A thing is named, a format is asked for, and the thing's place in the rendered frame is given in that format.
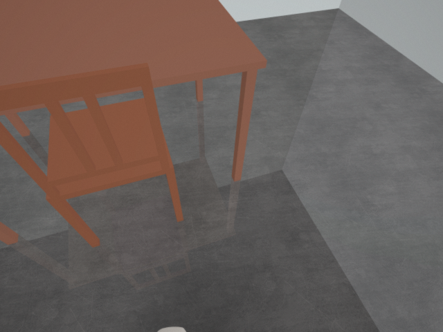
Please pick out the chair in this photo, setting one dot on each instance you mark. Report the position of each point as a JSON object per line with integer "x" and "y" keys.
{"x": 93, "y": 149}

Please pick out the table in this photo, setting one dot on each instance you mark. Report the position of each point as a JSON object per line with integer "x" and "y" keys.
{"x": 181, "y": 40}

